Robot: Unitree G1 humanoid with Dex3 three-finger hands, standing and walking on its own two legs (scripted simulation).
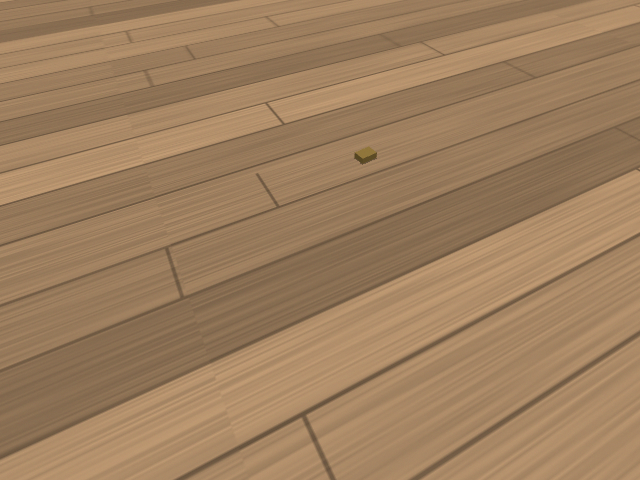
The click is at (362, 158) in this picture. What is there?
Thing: flat box
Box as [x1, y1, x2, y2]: [354, 147, 376, 163]
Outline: 376,152 371,148 366,147 355,152 354,157 362,163 374,158 376,156
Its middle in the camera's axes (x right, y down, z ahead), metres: +0.25 -0.45 +2.09
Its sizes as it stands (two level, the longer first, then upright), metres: 0.096 0.070 0.033
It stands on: the floor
